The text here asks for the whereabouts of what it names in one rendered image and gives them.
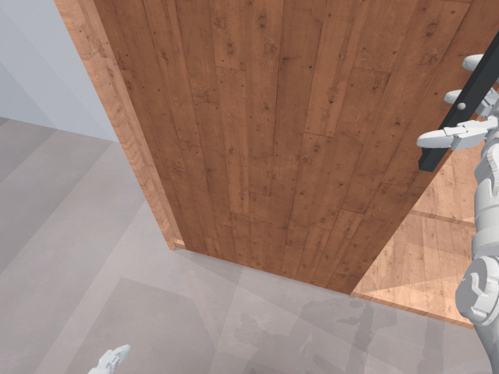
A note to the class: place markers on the handle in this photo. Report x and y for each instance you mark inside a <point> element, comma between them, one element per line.
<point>482,79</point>

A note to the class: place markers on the right robot hand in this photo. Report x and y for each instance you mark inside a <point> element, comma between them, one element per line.
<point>470,133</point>

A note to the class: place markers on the left robot hand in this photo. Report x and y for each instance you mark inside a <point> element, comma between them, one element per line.
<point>110,361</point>

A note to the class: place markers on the right robot forearm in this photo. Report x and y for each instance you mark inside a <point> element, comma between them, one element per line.
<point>486,201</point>

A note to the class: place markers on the wardrobe door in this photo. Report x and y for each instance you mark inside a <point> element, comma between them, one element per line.
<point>284,131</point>
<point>94,23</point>

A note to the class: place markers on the robot right upper arm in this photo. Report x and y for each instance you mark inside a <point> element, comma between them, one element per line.
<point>477,299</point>

